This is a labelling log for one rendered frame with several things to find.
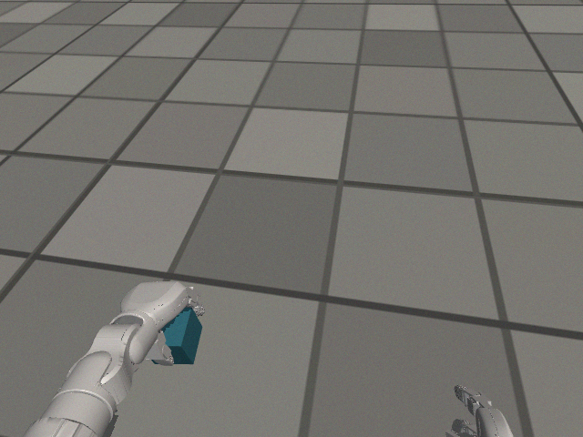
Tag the right robot hand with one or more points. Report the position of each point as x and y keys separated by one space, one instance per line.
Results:
x=490 y=422

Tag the cube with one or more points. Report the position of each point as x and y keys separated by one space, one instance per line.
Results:
x=182 y=336

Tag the left robot arm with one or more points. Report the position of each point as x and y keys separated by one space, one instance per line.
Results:
x=87 y=401

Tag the left robot hand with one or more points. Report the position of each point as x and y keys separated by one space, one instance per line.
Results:
x=162 y=301

